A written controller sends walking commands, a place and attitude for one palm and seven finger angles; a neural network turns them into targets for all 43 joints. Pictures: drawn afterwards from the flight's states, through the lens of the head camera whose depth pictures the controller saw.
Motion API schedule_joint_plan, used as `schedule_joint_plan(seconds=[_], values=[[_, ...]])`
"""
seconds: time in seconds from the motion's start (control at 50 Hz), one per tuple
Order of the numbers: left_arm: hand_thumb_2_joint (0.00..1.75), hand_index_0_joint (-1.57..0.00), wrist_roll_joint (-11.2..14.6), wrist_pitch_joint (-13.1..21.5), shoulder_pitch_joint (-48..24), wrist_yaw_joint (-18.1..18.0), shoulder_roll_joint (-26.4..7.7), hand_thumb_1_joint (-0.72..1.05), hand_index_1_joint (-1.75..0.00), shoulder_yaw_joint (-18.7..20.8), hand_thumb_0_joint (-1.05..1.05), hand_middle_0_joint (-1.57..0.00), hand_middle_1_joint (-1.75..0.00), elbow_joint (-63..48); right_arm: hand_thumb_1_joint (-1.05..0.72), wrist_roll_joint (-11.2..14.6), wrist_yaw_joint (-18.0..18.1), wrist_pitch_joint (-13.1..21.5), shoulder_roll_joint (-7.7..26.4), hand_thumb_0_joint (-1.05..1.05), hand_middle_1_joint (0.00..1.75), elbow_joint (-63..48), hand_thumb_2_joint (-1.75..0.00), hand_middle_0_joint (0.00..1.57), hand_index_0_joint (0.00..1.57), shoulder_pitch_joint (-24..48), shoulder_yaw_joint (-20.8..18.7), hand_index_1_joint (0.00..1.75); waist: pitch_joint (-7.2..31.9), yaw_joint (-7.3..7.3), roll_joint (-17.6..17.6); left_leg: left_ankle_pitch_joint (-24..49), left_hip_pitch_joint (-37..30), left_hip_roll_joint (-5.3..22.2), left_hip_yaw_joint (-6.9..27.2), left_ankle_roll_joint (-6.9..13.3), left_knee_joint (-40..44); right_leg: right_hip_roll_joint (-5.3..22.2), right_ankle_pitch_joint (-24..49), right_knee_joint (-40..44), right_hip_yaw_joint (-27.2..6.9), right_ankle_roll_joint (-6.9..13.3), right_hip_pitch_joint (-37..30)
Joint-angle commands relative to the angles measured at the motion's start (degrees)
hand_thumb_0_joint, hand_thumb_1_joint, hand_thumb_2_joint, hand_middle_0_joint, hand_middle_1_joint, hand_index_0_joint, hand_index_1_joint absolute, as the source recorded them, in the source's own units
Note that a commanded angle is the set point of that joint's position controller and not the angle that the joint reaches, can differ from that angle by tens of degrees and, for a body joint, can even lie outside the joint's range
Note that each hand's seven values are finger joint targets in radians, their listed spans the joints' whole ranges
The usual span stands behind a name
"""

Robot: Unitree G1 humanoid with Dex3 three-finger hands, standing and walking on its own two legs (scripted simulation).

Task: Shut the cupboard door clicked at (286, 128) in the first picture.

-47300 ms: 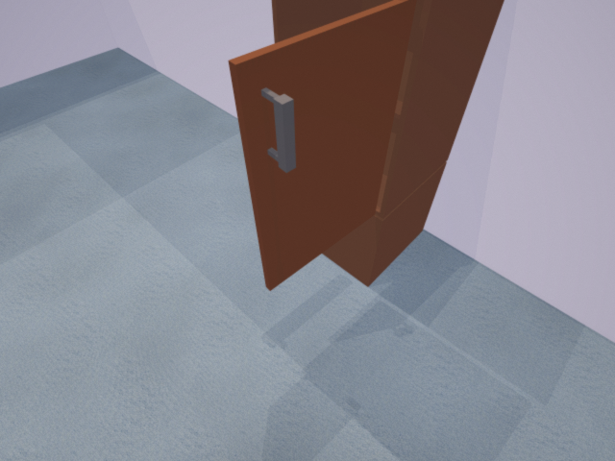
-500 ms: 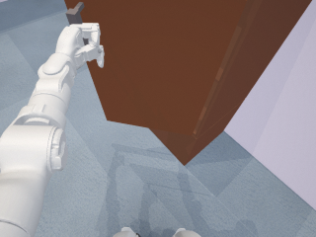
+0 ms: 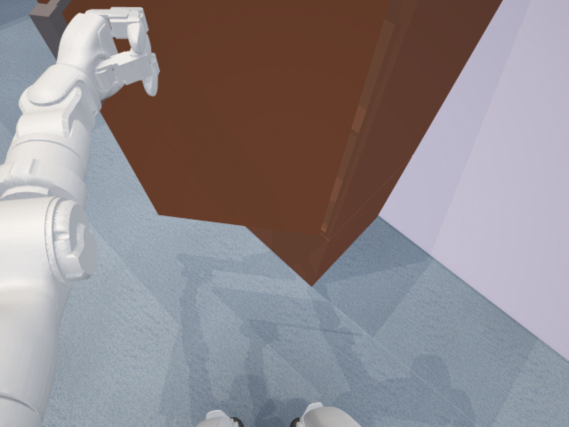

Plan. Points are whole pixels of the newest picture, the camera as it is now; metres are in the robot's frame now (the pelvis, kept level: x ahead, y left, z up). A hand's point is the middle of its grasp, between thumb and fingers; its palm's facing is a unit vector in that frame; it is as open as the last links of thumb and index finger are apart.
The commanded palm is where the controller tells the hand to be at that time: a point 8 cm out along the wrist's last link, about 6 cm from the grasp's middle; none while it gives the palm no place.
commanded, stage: push the door shut along its arc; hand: left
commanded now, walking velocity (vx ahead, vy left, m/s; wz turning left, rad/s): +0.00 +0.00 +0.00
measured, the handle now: (79, 52) +0.59 +0.18 +0.16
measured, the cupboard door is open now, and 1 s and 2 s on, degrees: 37 31 31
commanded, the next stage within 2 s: pull the fist back off the door in 0.22 s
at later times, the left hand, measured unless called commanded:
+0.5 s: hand (166, 46) +0.56 +0.07 +0.18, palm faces +0.08 -1.00 +0.04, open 3.2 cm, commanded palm +0.56 +0.10 +0.17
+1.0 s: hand (176, 74) +0.54 +0.06 +0.16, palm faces +0.07 -1.00 +0.00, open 3.1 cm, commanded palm +0.49 +0.11 +0.17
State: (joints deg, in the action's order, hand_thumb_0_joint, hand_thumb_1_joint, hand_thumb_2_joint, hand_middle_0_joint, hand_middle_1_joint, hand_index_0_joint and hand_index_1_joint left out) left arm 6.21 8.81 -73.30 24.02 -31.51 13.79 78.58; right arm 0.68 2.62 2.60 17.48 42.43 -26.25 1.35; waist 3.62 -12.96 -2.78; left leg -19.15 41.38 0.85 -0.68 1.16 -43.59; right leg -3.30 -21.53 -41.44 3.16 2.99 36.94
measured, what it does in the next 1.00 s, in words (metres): stands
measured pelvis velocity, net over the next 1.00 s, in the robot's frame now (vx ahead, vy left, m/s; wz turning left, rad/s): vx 0.01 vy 0.00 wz -0.03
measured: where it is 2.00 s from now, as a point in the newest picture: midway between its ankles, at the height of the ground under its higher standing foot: outside the picture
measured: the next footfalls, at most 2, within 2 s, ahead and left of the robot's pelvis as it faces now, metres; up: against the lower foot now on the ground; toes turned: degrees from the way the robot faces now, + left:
none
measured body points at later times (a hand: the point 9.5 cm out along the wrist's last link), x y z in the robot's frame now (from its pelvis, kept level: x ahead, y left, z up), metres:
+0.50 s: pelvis -0.01 +0.00 -0.01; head +0.10 +0.01 +0.42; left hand +0.55 +0.12 +0.18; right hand -0.03 -0.27 -0.12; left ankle +0.01 +0.11 -0.71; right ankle -0.02 -0.09 -0.71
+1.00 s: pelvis +0.01 +0.00 +0.01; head +0.08 -0.02 +0.45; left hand +0.53 +0.11 +0.16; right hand -0.06 -0.26 -0.11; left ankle +0.01 +0.11 -0.71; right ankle -0.02 -0.09 -0.71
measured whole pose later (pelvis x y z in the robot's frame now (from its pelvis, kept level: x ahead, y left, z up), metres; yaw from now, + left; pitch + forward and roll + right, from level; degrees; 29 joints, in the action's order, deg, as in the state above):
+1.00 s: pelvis +0.01 +0.00 +0.01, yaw -2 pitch +15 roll +0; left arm 1.5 13.4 -60.5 -7.4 -15.8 18.5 67.0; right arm -1.5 -3.2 2.0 16.6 40.8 -29.6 -1.6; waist 5.4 -10.6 -3.3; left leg -18.3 35.2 1.4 -2.6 0.8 -39.0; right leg -3.9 -20.4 -37.8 1.0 3.2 31.9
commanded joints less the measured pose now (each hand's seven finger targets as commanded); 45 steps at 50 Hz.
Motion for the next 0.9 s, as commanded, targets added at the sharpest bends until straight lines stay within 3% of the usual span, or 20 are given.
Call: schedule_joint_plan(seconds=[0.0,0.02,0.08,0.16,0.24,0.26,0.3,0.32,0.38,0.42,0.44,0.46,0.48,0.5,0.52,0.6,0.62,0.66,0.74,0.88], values=[[0.9,-1.3,2.48,3.95,-35.97,1.07,-7.33,0.9,-1.5,-0.22,0.0,-1.3,-1.5,-13.77,-0.9,-0.26,1.33,2.03,10.87,0.0,0.3,-1.07,-0.9,0.2,0.2,-8.1,-4.09,0.3,27.72,-2.98,-3.28,22.12,-26.23,-1.39,4.08,2.29,-0.56,0.22,25.68,5.29,-3.28,-2.54,-1.68],[0.9,-1.3,2.59,4.08,-37.18,1.26,-7.52,0.9,-1.5,-0.3,0.0,-1.3,-1.5,-14.23,-0.9,-0.28,1.39,2.29,11.17,0.0,0.3,-0.81,-0.9,0.2,0.2,-8.35,-4.19,0.3,27.97,-3.31,-4.02,22.24,-26.55,-1.24,4.32,2.27,-0.67,0.23,25.09,5.05,-3.16,-2.56,-0.35],[0.9,-1.3,3.4,4.43,-39.15,1.42,-2.87,0.9,-1.5,-3.05,0.0,-1.3,-1.5,-15.95,-0.9,-0.48,1.41,3.16,10.86,0.0,0.3,0.12,-0.9,0.2,0.2,-8.13,-4.3,0.3,29.18,-3.87,-5.65,23.92,-29.59,-1.31,4.46,2.37,-1.45,-0.04,24.33,4.42,-2.38,-2.27,2.1],[0.9,-1.3,2.98,3.27,-39.95,1.11,-3.15,0.9,-1.5,-3.11,0.0,-1.3,-1.5,-12.71,-0.9,-0.52,1.53,3.66,11.34,0.0,0.3,1.19,-0.9,0.2,0.2,-7.43,-4.24,0.3,27.15,-4.45,-3.22,20.94,-27.38,-1.05,5.0,2.31,-1.64,0.01,21.46,4.4,-2.39,-2.62,3.92],[0.9,-1.3,3.23,3.05,-41.4,0.8,0.51,0.9,-1.5,-5.54,0.0,-1.3,-1.5,-12.55,-0.9,-0.57,1.72,4.44,11.26,0.0,0.3,2.05,-0.9,0.2,0.2,-6.19,-4.12,0.3,26.39,-5.02,-4.04,19.41,-28.15,-0.94,5.19,2.33,-1.93,0.09,18.4,4.12,-1.77,-2.48,6.9],[0.9,-1.3,3.44,3.31,-41.93,0.84,-0.87,0.9,-1.5,-4.61,0.0,-1.3,-1.5,-12.93,-0.9,-0.54,1.81,4.83,11.65,0.0,0.3,2.21,-0.9,0.2,0.2,-6.77,-4.22,0.3,26.98,-5.39,-3.31,18.93,-27.94,-0.74,5.17,2.41,-2.13,0.12,18.49,4.03,-2.01,-2.73,6.93],[0.9,-1.3,3.48,3.21,-42.05,0.85,1.91,0.9,-1.5,-6.35,0.0,-1.3,-1.5,-12.18,-0.9,-0.46,1.96,5.07,11.32,0.0,0.3,2.83,-0.9,0.2,0.2,-6.03,-4.0,0.3,26.83,-5.55,-4.05,19.1,-28.49,-0.76,5.24,2.41,-2.16,0.04,17.63,3.58,-1.55,-2.52,8.12],[0.9,-1.3,6.76,1.03,-45.92,-11.83,-1.46,0.9,-1.5,6.1,0.0,-1.3,-1.5,-12.18,-0.9,-0.1,0.73,5.37,8.7,0.0,0.3,1.25,-0.9,0.2,0.2,-8.46,-3.29,0.3,26.43,-4.13,-6.37,16.84,-22.88,0.42,5.56,1.34,-1.64,0.67,17.05,5.66,-3.09,-2.6,5.01],[0.9,-1.3,1.19,0.96,-44.67,-29.37,4.49,0.9,-1.5,5.11,0.0,-1.3,-1.5,-12.99,-0.9,-2.32,-2.75,5.76,7.93,0.0,0.3,0.27,-0.9,0.2,0.2,-10.8,-3.55,0.3,28.19,-4.93,-1.97,17.65,-21.36,-0.14,6.49,1.03,-1.64,0.34,16.77,3.85,-1.81,-3.26,4.61],[0.9,-1.3,-6.37,3.82,-45.63,-37.98,2.12,0.9,-1.5,5.29,0.0,-1.3,-1.5,-13.22,-0.9,-4.51,-5.11,5.38,7.84,0.0,0.3,0.57,-0.9,0.2,0.2,-12.09,-3.77,0.3,29.75,-4.84,-4.55,18.73,-20.29,-0.16,6.55,0.72,-3.11,0.69,16.08,2.07,-1.79,-3.29,7.14],[0.9,-1.3,-9.75,5.18,-45.98,-39.7,2.52,0.9,-1.5,3.45,0.0,-1.3,-1.5,-12.89,-0.9,-5.21,-6.15,5.14,7.94,0.0,0.3,0.57,-0.9,0.2,0.2,-12.85,-3.97,0.3,29.87,-5.4,-5.82,18.82,-20.75,-0.21,6.68,0.64,-3.36,0.61,15.05,1.45,-1.59,-3.1,8.81],[0.9,-1.3,-12.22,6.15,-44.99,-40.11,1.98,0.9,-1.5,2.47,0.0,-1.3,-1.5,-11.53,-0.9,-5.6,-6.94,4.72,8.19,0.0,0.3,0.16,-0.9,0.2,0.2,-13.53,-4.24,0.3,29.61,-5.32,-6.22,18.69,-20.81,-0.31,6.63,0.57,-3.38,0.55,14.53,1.35,-1.58,-2.78,9.2],[0.9,-1.3,-12.66,6.54,-43.78,-39.49,2.47,0.9,-1.5,1.75,0.0,-1.3,-1.5,-9.89,-0.9,-5.6,-7.22,4.24,8.49,0.0,0.3,-0.41,-0.9,0.2,0.2,-14.19,-4.43,0.3,28.79,-5.85,-4.65,18.81,-20.4,-0.7,6.16,0.95,-3.22,0.36,15.53,1.98,-1.64,-2.75,7.91],[0.9,-1.3,-13.0,6.57,-42.57,-38.15,0.63,0.9,-1.5,2.1,0.0,-1.3,-1.5,-8.96,-0.9,-5.41,-7.3,3.62,8.95,0.0,0.3,-0.79,-0.9,0.2,0.2,-14.04,-4.54,0.3,29.54,-5.19,-3.75,17.85,-19.75,-0.84,5.99,0.88,-2.54,0.41,16.0,2.23,-2.13,-2.61,6.08],[0.9,-1.3,-12.35,6.38,-43.26,-36.65,0.55,0.9,-1.5,1.55,0.0,-1.3,-1.5,-9.14,-0.9,-5.03,-7.2,3.04,9.18,0.0,0.3,-1.46,-0.9,0.2,0.2,-13.78,-4.59,0.3,30.41,-5.29,-3.78,16.84,-19.6,-0.97,5.56,0.98,-1.84,0.45,16.68,2.79,-2.55,-2.58,4.35],[0.9,-1.3,-8.05,5.14,-36.34,-31.94,-2.23,0.9,-1.5,5.36,0.0,-1.3,-1.5,-8.99,-0.9,-3.59,-6.09,1.92,8.89,0.0,0.3,-2.99,-0.9,0.2,0.2,-13.67,-4.3,0.3,32.11,-1.67,-1.64,16.35,-18.3,-1.51,3.96,1.24,0.76,0.13,20.87,4.67,-3.33,-2.38,-4.81],[0.9,-1.3,-7.29,5.08,-35.95,-31.21,-1.81,0.9,-1.5,4.98,0.0,-1.3,-1.5,-9.7,-0.9,-3.3,-5.89,1.81,8.8,0.0,0.3,-3.55,-0.9,0.2,0.2,-13.43,-4.22,0.3,30.79,-1.94,-0.47,15.11,-17.23,-1.51,3.44,1.4,1.24,0.22,20.91,5.54,-3.66,-2.7,-5.73],[0.9,-1.3,-6.43,5.49,-33.56,-30.88,-1.59,0.9,-1.5,5.74,0.0,-1.3,-1.5,-10.75,-0.9,-3.11,-5.67,1.78,8.49,0.0,0.3,-3.77,-0.9,0.2,0.2,-13.63,-4.2,0.3,28.26,-1.35,1.93,13.3,-15.55,-1.5,2.93,1.64,2.43,0.11,20.38,6.7,-3.81,-2.91,-7.71],[0.9,-1.3,-5.88,8.12,-28.14,-31.53,-1.19,0.9,-1.5,6.57,0.0,-1.3,-1.5,-14.53,-0.9,-3.17,-5.58,1.77,7.98,0.0,0.3,-3.89,-0.9,0.2,0.2,-13.23,-4.6,0.3,26.33,0.18,1.92,14.25,-16.47,-1.6,1.84,1.65,3.67,-0.01,22.43,7.61,-3.88,-2.91,-10.09],[0.9,-1.3,-5.26,9.18,-20.47,-31.54,1.57,0.9,-1.5,5.49,0.0,-1.3,-1.5,-22.15,-0.9,-2.22,-5.44,1.07,7.29,0.0,0.3,-5.16,-0.9,0.2,0.2,-11.35,-5.49,0.3,27.47,3.13,0.73,18.83,-21.29,-2.06,0.41,1.57,4.82,0.12,28.28,7.58,-3.44,-2.73,-14.76]])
